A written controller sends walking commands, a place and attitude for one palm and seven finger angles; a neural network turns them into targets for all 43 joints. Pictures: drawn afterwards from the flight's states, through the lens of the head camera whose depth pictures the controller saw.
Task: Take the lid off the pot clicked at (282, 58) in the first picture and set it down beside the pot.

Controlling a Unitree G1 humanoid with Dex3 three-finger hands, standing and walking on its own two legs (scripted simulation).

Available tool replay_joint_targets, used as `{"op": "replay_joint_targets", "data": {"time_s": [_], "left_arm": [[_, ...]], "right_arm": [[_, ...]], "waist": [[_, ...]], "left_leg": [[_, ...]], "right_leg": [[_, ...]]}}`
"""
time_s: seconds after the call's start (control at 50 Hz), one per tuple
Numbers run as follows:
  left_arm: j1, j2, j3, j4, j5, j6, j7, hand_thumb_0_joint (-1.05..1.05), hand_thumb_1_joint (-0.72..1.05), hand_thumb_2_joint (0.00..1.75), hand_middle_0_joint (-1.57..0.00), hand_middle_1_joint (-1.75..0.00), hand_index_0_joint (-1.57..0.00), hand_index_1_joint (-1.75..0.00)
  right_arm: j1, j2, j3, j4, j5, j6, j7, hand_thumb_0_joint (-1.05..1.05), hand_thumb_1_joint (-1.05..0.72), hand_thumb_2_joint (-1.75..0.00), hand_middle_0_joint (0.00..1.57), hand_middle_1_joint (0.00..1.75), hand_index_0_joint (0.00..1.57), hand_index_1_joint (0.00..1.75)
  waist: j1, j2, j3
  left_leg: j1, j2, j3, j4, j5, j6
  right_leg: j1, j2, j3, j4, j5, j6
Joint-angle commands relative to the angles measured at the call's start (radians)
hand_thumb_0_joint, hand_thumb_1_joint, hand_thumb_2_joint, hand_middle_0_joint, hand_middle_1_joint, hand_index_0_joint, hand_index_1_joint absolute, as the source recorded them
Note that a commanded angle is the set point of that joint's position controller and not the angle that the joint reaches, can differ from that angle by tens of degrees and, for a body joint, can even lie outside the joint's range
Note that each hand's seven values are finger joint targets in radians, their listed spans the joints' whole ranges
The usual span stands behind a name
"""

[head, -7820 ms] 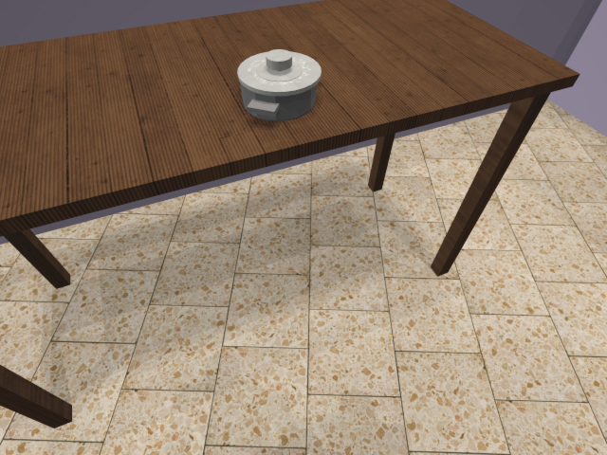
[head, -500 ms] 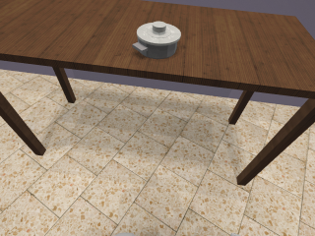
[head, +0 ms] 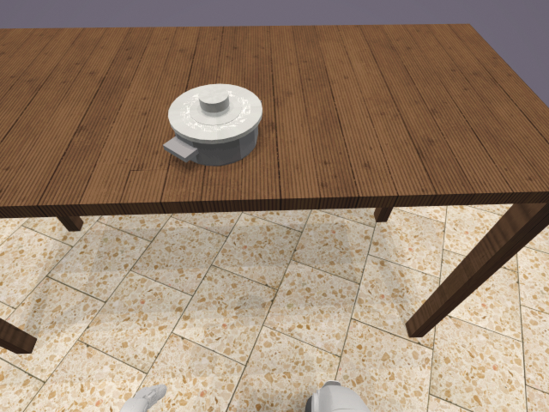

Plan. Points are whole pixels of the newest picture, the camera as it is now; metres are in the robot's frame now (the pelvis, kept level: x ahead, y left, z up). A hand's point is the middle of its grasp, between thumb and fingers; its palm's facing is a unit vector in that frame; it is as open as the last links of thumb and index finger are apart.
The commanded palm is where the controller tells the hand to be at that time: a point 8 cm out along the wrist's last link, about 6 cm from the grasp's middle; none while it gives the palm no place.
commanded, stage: come to a stop and stand still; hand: left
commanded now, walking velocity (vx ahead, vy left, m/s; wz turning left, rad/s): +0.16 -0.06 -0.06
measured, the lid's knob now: (214, 99) +0.56 +0.09 +0.16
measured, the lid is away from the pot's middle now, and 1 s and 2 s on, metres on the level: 0.00 0.00 0.00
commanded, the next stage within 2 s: look again from close up in 1.18 s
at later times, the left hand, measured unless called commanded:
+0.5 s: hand out of the picture +0.12 +0.22 -0.18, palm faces +0.04 -0.97 -0.25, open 7.3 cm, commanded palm none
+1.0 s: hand out of the picture +0.01 +0.20 -0.16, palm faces +0.01 -0.97 -0.23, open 7.4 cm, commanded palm none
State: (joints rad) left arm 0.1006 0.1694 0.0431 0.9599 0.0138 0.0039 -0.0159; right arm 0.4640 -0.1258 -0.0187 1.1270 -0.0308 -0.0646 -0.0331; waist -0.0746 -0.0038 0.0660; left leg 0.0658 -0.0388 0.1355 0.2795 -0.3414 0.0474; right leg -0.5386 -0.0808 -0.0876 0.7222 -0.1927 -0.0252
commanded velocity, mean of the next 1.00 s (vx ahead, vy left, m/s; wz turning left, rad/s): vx -0.09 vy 0.03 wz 0.00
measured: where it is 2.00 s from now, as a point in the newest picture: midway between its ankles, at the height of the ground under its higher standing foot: outside the picture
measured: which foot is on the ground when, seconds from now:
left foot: down 0.00-0.08, up 0.10-0.48, down 0.50-1.00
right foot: up 0.00-0.06, down 0.08-0.50, up 0.52-0.82, down 0.84-1.00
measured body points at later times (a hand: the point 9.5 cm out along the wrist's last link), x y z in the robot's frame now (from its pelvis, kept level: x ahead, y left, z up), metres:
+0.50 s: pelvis +0.05 +0.01 -0.01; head +0.08 +0.02 +0.44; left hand +0.12 +0.27 -0.16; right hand +0.15 -0.23 -0.15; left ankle +0.05 +0.14 -0.74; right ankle +0.13 -0.12 -0.74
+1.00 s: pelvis +0.00 +0.02 +0.00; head +0.01 +0.00 +0.45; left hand +0.01 +0.25 -0.14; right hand +0.02 -0.21 -0.17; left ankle +0.05 +0.14 -0.74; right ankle -0.04 -0.08 -0.74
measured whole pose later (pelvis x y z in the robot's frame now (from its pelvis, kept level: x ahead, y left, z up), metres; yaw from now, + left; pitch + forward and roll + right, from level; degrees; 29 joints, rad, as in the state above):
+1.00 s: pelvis +0.00 +0.02 +0.00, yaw -2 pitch -2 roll +1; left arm 0.31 0.14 0.00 1.08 0.00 0.00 0.03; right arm 0.23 -0.19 -0.03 1.09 -0.01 0.03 -0.02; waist -0.01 0.04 0.04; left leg -0.23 0.00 0.02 0.42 -0.15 -0.01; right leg -0.12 0.00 -0.02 0.46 -0.31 -0.03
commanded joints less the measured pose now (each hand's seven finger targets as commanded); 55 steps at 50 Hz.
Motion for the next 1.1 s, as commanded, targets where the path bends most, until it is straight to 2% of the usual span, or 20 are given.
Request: {"op": "replay_joint_targets", "data": {"time_s": [0.0,0.02,0.04,0.06,0.08,0.14,0.18,0.36,0.42,0.46,0.48,0.5,0.52,0.56,0.62,0.74,0.78,0.84,0.9,1.08], "left_arm": [[0.14,0.061,0.013,-0.022,0.004,-0.044,0.006,0.0,0.9,0.9,-0.2,-0.3,-0.2,-0.3],[0.257,0.095,0.025,0.019,0.008,-0.053,0.012,0.0,0.9,0.9,-0.2,-0.3,-0.2,-0.3],[0.372,0.167,0.043,0.05,0.011,-0.069,0.026,0.0,0.9,0.9,-0.2,-0.3,-0.2,-0.3],[0.403,0.222,0.045,0.055,-0.009,-0.071,0.033,0.0,0.9,0.9,-0.2,-0.3,-0.2,-0.3],[0.339,0.192,0.031,0.04,-0.016,-0.062,0.045,0.0,0.9,0.9,-0.2,-0.3,-0.2,-0.3],[0.123,0.131,0.016,-0.009,0.0,-0.04,0.067,0.0,0.9,0.9,-0.2,-0.3,-0.2,-0.3],[0.086,0.125,0.021,-0.023,0.006,-0.026,0.074,0.0,0.9,0.9,-0.2,-0.3,-0.2,-0.3],[0.101,0.192,0.056,-0.053,0.017,0.006,0.068,0.0,0.9,0.9,-0.2,-0.3,-0.2,-0.3],[0.079,0.201,0.057,-0.066,0.018,0.014,0.062,0.0,0.9,0.9,-0.2,-0.3,-0.2,-0.3],[0.1,0.166,0.048,-0.067,0.004,0.024,0.058,0.0,0.9,0.9,-0.2,-0.3,-0.2,-0.3],[0.124,0.103,0.039,-0.082,-0.004,0.032,0.054,0.0,0.9,0.9,-0.2,-0.3,-0.2,-0.3],[0.113,0.109,0.035,-0.082,0.0,0.039,0.058,0.0,0.9,0.9,-0.2,-0.3,-0.2,-0.3],[0.106,0.128,0.038,-0.072,-0.001,0.04,0.055,0.0,0.9,0.9,-0.2,-0.3,-0.2,-0.3],[0.156,0.129,0.042,-0.035,0.008,0.049,0.052,0.0,0.9,0.9,-0.2,-0.3,-0.2,-0.3],[0.192,0.127,0.033,-0.004,0.003,0.037,0.049,0.0,0.9,0.9,-0.2,-0.3,-0.2,-0.3],[0.177,0.094,0.002,0.005,-0.007,0.018,0.048,0.0,0.9,0.9,-0.2,-0.3,-0.2,-0.3],[0.248,0.088,-0.001,0.045,-0.007,0.005,0.051,0.0,0.9,0.9,-0.2,-0.3,-0.2,-0.3],[0.231,0.163,0.002,0.059,-0.004,-0.015,0.057,0.0,0.9,0.9,-0.2,-0.3,-0.2,-0.3],[0.198,0.137,-0.005,0.064,-0.008,-0.025,0.06,0.0,0.9,0.9,-0.2,-0.3,-0.2,-0.3],[0.234,0.1,-0.008,0.096,-0.01,-0.011,0.059,0.0,0.9,0.9,-0.2,-0.3,-0.2,-0.3]], "right_arm": [[0.052,-0.161,-0.027,-0.022,0.008,-0.01,-0.008,0.0,-0.9,-0.9,0.2,0.3,0.2,0.3],[0.035,-0.151,-0.025,-0.023,0.017,-0.01,-0.005,0.0,-0.9,-0.9,0.2,0.3,0.2,0.3],[0.054,-0.114,-0.022,-0.036,0.03,-0.009,-0.002,0.0,-0.9,-0.9,0.2,0.3,0.2,0.3],[0.085,-0.09,-0.022,-0.045,0.042,0.003,-0.01,0.0,-0.9,-0.9,0.2,0.3,0.2,0.3],[0.029,-0.094,-0.021,-0.046,0.041,0.015,-0.021,0.0,-0.9,-0.9,0.2,0.3,0.2,0.3],[-0.003,-0.043,-0.022,-0.036,0.036,0.066,-0.014,0.0,-0.9,-0.9,0.2,0.3,0.2,0.3],[-0.001,-0.033,-0.028,-0.031,0.035,0.09,-0.007,0.0,-0.9,-0.9,0.2,0.3,0.2,0.3],[-0.167,-0.083,-0.057,-0.142,0.027,0.106,0.011,0.0,-0.9,-0.9,0.2,0.3,0.2,0.3],[-0.155,-0.094,-0.056,-0.15,0.029,0.09,0.015,0.0,-0.9,-0.9,0.2,0.3,0.2,0.3],[-0.126,-0.139,-0.062,-0.146,0.025,0.074,0.016,0.0,-0.9,-0.9,0.2,0.3,0.2,0.3],[-0.163,-0.226,-0.076,-0.18,0.011,0.069,0.015,0.0,-0.9,-0.9,0.2,0.3,0.2,0.3],[-0.241,-0.259,-0.073,-0.223,0.003,0.081,0.011,0.0,-0.9,-0.9,0.2,0.3,0.2,0.3],[-0.305,-0.24,-0.056,-0.242,-0.004,0.081,0.009,0.0,-0.9,-0.9,0.2,0.3,0.2,0.3],[-0.352,-0.19,-0.043,-0.244,-0.002,0.074,-0.003,0.0,-0.9,-0.9,0.2,0.3,0.2,0.3],[-0.321,-0.183,-0.031,-0.227,0.011,0.068,-0.006,0.0,-0.9,-0.9,0.2,0.3,0.2,0.3],[-0.217,-0.19,-0.034,-0.165,0.014,0.067,-0.003,0.0,-0.9,-0.9,0.2,0.3,0.2,0.3],[-0.218,-0.18,-0.033,-0.15,0.024,0.065,-0.001,0.0,-0.9,-0.9,0.2,0.3,0.2,0.3],[-0.235,-0.108,-0.015,-0.144,0.036,0.06,0.01,0.0,-0.9,-0.9,0.2,0.3,0.2,0.3],[-0.229,-0.118,-0.018,-0.103,0.023,0.069,0.013,0.0,-0.9,-0.9,0.2,0.3,0.2,0.3],[-0.169,-0.101,-0.005,-0.016,0.021,0.068,0.007,0.0,-0.9,-0.9,0.2,0.3,0.2,0.3]], "waist": [[0.093,0.076,-0.058],[0.145,0.061,-0.118],[0.176,-0.071,-0.224],[0.147,-0.138,-0.304],[0.136,-0.012,-0.227],[0.051,-0.056,-0.092],[0.038,-0.083,-0.1],[0.084,-0.207,-0.168],[0.056,-0.198,-0.15],[0.041,-0.058,-0.174],[0.051,0.254,-0.106],[0.057,0.309,-0.052],[0.076,0.207,-0.017],[0.114,0.222,-0.009],[0.107,0.141,-0.048],[0.057,0.155,-0.097],[0.084,0.082,-0.105],[0.058,-0.106,-0.06],[0.056,-0.221,-0.022],[0.068,0.02,0.078]], "left_leg": [[-0.052,0.264,-0.084,0.237,0.913,0.059],[-0.177,0.229,-0.063,0.385,0.814,0.029],[-0.417,0.128,-0.019,0.64,0.464,-0.025],[-0.486,0.03,-0.038,0.921,-0.288,-0.068],[-0.445,0.073,-0.151,0.929,-0.29,-0.061],[-0.389,0.118,-0.17,0.832,-0.214,-0.071],[-0.371,0.094,-0.147,0.754,-0.194,-0.078],[-0.42,0.052,-0.133,0.607,-0.13,-0.103],[-0.299,0.037,-0.116,0.354,-0.005,-0.094],[-0.125,0.095,-0.154,0.108,0.156,-0.081],[-0.181,0.313,-0.428,-0.016,0.253,-0.011],[-0.357,0.403,-0.5,-0.057,0.321,0.074],[-0.472,0.387,-0.439,-0.072,0.233,0.115],[-0.429,0.293,-0.36,-0.046,0.262,0.087],[-0.283,0.245,-0.287,-0.022,0.33,0.082],[-0.157,0.266,-0.343,-0.006,0.354,0.106],[-0.199,0.222,-0.312,0.052,0.317,0.062],[-0.255,0.08,-0.172,0.146,0.16,-0.047],[-0.23,0.081,-0.159,0.162,0.18,-0.058],[-0.242,0.103,-0.189,0.095,0.159,-0.051]], "right_leg": [[0.262,0.085,-0.068,-0.182,0.057,-0.031],[0.478,0.059,-0.031,-0.198,0.175,-0.048],[0.735,-0.16,0.233,-0.151,0.602,-0.146],[0.756,-0.406,0.457,-0.236,1.051,-0.287],[0.59,-0.385,0.375,-0.287,1.062,-0.31],[0.258,-0.29,0.239,-0.345,0.769,-0.237],[0.223,-0.244,0.171,-0.355,0.656,-0.207],[0.322,-0.225,0.215,-0.328,0.515,-0.189],[0.268,-0.19,0.221,-0.297,0.33,-0.13],[0.171,-0.099,0.147,-0.168,0.07,-0.039],[0.029,0.03,0.056,-0.018,-0.25,0.034],[0.069,0.067,0.09,0.131,-0.376,0.048],[0.147,0.041,0.129,0.206,-0.332,0.041],[0.113,0.067,0.149,0.301,-0.26,0.039],[0.081,0.063,0.136,0.312,-0.205,0.056],[0.222,0.043,0.076,-0.098,-0.267,0.054],[0.356,0.044,0.071,-0.328,-0.086,0.046],[0.332,-0.137,0.277,-0.433,0.116,-0.043],[0.279,-0.106,0.252,-0.438,0.118,-0.053],[0.233,-0.028,0.195,-0.453,-0.167,-0.026]]}}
